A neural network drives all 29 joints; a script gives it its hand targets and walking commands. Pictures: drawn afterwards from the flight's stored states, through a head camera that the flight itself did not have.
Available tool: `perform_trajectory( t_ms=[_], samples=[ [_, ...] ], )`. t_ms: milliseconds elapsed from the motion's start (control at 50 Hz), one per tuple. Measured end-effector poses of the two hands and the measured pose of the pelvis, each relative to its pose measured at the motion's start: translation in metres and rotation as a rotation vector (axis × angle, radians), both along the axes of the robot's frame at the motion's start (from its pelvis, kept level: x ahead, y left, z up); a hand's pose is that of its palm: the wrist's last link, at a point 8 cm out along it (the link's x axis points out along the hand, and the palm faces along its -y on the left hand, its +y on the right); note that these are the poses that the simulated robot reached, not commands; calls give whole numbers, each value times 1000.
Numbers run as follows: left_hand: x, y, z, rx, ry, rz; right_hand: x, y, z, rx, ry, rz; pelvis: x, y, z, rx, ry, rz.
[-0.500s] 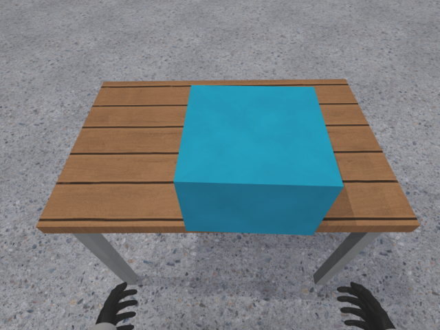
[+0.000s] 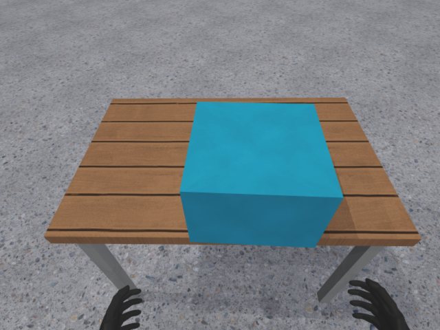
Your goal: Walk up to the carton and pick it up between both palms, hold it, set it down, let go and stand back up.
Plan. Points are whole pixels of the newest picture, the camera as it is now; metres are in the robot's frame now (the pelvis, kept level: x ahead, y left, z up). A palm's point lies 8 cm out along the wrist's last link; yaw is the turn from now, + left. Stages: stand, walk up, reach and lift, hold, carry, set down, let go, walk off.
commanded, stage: reach and lift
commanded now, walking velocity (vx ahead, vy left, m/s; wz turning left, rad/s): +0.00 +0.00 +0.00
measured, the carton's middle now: (253, 171) +0.48 -0.05 -0.03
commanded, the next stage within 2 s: none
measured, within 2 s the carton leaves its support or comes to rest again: neither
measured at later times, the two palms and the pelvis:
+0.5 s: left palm (118, 306) +0.18 +0.21 -0.04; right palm (397, 300) +0.19 -0.28 -0.03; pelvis +0.01 +0.00 +0.00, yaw +0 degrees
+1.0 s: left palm (129, 251) +0.26 +0.20 +0.00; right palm (406, 255) +0.25 -0.30 +0.01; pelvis +0.00 +0.00 +0.00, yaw -1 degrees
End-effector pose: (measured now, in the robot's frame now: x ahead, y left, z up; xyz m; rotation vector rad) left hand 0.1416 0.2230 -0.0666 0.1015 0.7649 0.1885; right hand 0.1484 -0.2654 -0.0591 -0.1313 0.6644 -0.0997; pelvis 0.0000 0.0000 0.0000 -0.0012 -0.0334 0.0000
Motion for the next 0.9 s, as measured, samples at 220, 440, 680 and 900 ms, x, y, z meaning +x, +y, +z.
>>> perform_trajectory(
  t_ms=[220, 440, 680, 900],
  samples=[
    [15, -7, 10, -8, -108, -14, 8, -7, 10, 18, -74, -17, 3, -1, 0, 2, 12, -7],
    [35, -8, 20, -13, -235, -22, 32, -13, 22, 37, -179, -29, 7, -3, -1, 1, 25, -1],
    [62, -12, 35, -19, -379, -45, 57, -19, 34, 56, -311, -54, 8, -2, -3, -1, 34, -2],
    [102, -18, 54, -28, -435, -76, 85, -31, 50, 80, -366, -58, 1, -2, -4, 0, 54, -10]
  ],
)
